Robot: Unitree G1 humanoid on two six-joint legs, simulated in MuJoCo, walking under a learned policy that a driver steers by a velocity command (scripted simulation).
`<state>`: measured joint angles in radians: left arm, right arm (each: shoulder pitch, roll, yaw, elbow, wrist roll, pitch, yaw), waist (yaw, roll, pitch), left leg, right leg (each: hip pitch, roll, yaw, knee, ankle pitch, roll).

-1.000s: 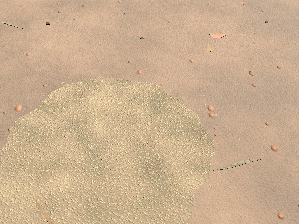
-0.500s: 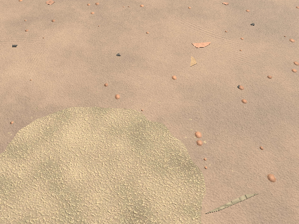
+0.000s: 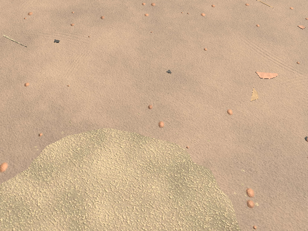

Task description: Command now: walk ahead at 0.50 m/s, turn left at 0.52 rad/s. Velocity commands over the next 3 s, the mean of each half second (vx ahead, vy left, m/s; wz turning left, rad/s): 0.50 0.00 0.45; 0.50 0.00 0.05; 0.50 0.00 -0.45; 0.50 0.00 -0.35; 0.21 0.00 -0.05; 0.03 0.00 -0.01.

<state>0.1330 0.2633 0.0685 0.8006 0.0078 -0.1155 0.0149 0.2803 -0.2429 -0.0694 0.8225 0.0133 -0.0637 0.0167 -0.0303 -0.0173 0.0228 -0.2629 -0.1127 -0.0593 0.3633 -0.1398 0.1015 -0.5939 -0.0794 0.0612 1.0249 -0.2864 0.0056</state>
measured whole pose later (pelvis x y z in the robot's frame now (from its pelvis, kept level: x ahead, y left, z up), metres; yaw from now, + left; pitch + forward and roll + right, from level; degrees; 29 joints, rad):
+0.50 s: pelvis +0.28 -0.04 +0.00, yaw +14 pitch +2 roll -1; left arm 0.29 0.25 0.06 0.84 0.00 -0.10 -0.02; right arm 0.22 -0.29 -0.07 0.73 0.01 -0.05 0.00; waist 0.04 0.05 0.01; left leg -0.58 0.05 -0.06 1.03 -0.30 0.02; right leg -0.20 0.05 -0.02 0.34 -0.17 -0.05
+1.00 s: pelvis +0.51 +0.09 +0.00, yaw +13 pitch +1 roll +1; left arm 0.21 0.31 0.06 0.84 -0.02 -0.06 0.00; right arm 0.28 -0.25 -0.06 0.79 -0.01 -0.08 0.02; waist -0.02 -0.05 0.01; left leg -0.18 -0.05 0.07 0.32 -0.16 0.06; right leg -0.63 -0.11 0.05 1.07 -0.23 0.00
